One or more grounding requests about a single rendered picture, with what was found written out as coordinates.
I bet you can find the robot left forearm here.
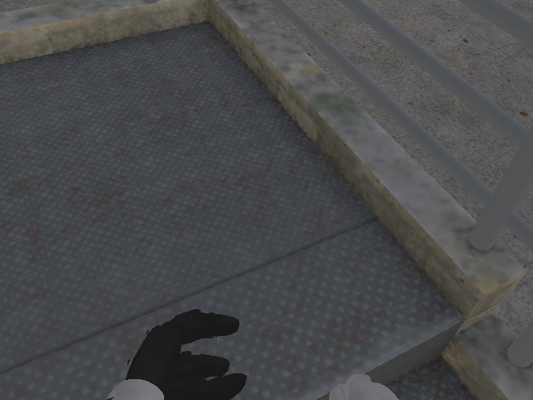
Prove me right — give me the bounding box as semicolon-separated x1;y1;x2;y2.
107;379;164;400

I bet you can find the left robot hand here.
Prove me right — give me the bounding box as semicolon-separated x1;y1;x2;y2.
126;309;247;400

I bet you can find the robot right thigh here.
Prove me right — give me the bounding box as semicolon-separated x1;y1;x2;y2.
329;382;399;400

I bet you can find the robot right shin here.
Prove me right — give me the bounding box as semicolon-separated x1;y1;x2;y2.
345;374;371;387

